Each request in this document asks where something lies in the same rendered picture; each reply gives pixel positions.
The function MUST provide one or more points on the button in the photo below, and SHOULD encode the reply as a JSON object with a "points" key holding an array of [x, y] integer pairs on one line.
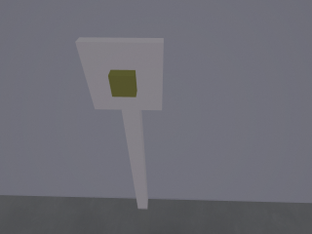
{"points": [[123, 83]]}

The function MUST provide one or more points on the panel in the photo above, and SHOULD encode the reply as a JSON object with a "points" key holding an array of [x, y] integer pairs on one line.
{"points": [[98, 56]]}

